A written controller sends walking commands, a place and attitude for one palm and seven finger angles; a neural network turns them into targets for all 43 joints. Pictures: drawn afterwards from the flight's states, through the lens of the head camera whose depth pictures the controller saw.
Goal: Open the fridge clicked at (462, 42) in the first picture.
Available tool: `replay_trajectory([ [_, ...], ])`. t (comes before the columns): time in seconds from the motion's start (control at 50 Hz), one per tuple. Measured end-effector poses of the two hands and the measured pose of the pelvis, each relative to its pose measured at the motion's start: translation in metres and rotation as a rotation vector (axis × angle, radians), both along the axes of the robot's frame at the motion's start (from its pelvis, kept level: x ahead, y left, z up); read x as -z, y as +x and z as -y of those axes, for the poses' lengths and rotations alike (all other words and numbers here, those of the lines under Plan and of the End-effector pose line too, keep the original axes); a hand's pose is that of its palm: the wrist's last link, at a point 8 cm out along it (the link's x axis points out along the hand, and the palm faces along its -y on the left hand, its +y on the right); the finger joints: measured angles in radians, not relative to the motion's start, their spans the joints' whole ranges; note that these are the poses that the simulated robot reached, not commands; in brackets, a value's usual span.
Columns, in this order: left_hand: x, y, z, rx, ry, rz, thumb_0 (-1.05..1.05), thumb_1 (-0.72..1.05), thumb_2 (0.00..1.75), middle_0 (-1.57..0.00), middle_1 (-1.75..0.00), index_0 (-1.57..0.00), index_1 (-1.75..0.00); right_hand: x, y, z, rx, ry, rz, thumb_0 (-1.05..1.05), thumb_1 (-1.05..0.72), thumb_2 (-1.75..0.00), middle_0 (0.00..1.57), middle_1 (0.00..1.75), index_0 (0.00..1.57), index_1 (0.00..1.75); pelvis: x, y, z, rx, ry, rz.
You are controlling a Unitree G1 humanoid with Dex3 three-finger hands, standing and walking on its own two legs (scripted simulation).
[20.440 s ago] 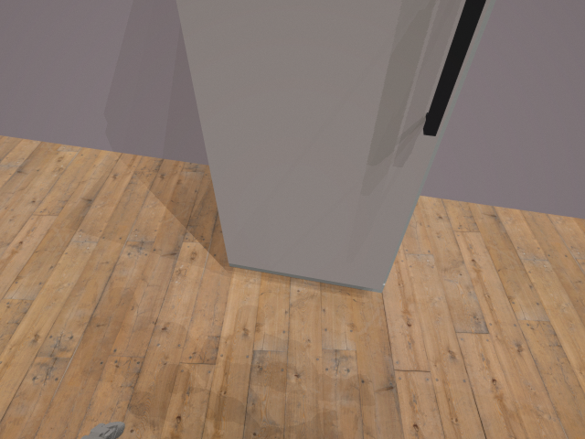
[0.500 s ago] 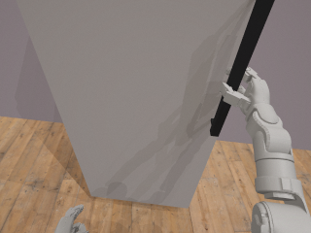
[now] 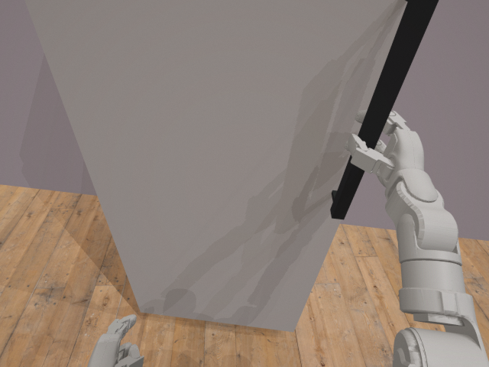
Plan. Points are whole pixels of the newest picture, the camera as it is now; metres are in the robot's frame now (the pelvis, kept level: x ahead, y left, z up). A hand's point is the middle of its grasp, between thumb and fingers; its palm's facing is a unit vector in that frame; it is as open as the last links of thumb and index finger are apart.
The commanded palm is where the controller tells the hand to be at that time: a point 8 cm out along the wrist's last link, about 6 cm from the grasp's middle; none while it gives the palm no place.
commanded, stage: grip the handle and tug to test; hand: right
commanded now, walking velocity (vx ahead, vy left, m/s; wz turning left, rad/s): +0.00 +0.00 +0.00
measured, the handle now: (366, 126) +0.45 -0.17 +0.23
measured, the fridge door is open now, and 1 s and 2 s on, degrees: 0 18 38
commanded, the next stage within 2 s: pull the door a little, standing still in 0.28 s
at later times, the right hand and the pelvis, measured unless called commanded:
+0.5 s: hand (362, 166) +0.35 -0.14 +0.22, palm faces +0.05 +1.00 +0.03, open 6.6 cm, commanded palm +0.31 -0.19 +0.21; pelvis +0.01 +0.00 +0.00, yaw +0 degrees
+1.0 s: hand (352, 234) +0.23 -0.10 +0.21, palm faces -0.05 +0.99 -0.16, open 7.5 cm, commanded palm +0.21 -0.15 +0.22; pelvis -0.03 -0.01 -0.01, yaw +0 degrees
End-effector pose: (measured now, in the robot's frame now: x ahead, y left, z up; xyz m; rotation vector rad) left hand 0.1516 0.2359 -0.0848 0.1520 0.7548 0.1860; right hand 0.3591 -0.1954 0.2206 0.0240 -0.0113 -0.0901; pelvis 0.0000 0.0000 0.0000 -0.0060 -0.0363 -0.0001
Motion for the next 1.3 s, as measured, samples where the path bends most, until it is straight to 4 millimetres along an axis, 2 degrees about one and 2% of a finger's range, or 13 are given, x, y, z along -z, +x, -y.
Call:
replay_trajectory([
  [0.26,-0.006,0.013,0.0,-0.007,-0.003,0.019,0.01,0.9,0.89,-0.2,-0.3,-0.2,-0.3,0.001,-0.008,0.0,-0.024,-0.001,0.019,-0.01,-0.67,-0.74,0.29,1.35,0.27,1.34,0.0,0.01,0.002,-0.015,-0.003,0.0],
  [0.5,-0.014,0.039,0.011,0.061,0.001,0.054,0.01,0.9,0.89,-0.2,-0.3,-0.2,-0.3,0.002,-0.033,-0.003,-0.038,0.003,0.02,-0.01,-0.62,-0.76,0.32,1.35,0.31,1.34,0.001,0.009,0.002,0.007,-0.003,0.017],
  [0.62,-0.02,0.048,0.022,0.095,-0.029,0.101,0.01,0.9,0.89,-0.2,-0.3,-0.2,-0.3,0.001,-0.054,-0.009,-0.03,-0.016,0.03,-0.01,-0.62,-0.76,0.33,1.35,0.3,1.34,0.001,0.005,0.001,0.008,-0.005,0.024],
  [0.72,-0.026,0.051,0.028,0.125,-0.052,0.139,0.01,0.9,0.89,-0.2,-0.3,-0.2,-0.3,0.003,-0.082,-0.017,-0.054,-0.025,0.056,-0.02,-0.62,-0.73,0.33,1.36,0.27,1.34,0.002,0.002,-0.001,0.007,-0.007,0.034],
  [0.78,-0.03,0.051,0.029,0.137,-0.034,0.15,0.01,0.9,0.89,-0.2,-0.3,-0.2,-0.3,0.003,-0.099,-0.022,-0.061,-0.131,0.147,-0.02,-0.6,-0.73,0.36,1.37,0.24,1.33,0.003,-0.003,-0.001,0.013,0.01,0.015],
  [0.88,-0.024,0.037,0.028,0.134,0.011,0.082,0.01,0.9,0.89,-0.2,-0.3,-0.2,-0.3,0.011,-0.121,-0.03,-0.104,-0.176,0.296,-0.06,-0.57,-0.73,0.41,1.38,0.21,1.31,0.005,-0.016,0.003,0.018,0.024,-0.022],
  [1.04,0.0,-0.007,0.034,0.098,-0.02,-0.012,0.01,0.9,0.89,-0.2,-0.3,-0.2,-0.3,0.014,-0.15,-0.042,-0.165,-0.207,0.379,-0.1,-0.57,-0.7,0.44,1.4,0.17,1.28,0.007,-0.038,0.01,-0.001,-0.004,-0.024],
  [1.16,0.019,-0.037,0.038,0.122,-0.084,-0.043,0.01,0.9,0.89,-0.2,-0.3,-0.2,-0.3,0.014,-0.17,-0.053,-0.127,-0.24,0.397,-0.12,-0.58,-0.69,0.46,1.4,0.14,1.27,0.01,-0.059,-0.005,0.024,-0.013,-0.024],
  [1.3,0.024,-0.054,0.021,0.167,-0.062,-0.074,0.01,0.9,0.89,-0.2,-0.3,-0.2,-0.3,0.015,-0.197,-0.069,-0.089,-0.245,0.406,-0.12,-0.57,-0.69,0.46,1.4,0.15,1.25,0.009,-0.078,-0.029,0.104,-0.003,-0.038],
])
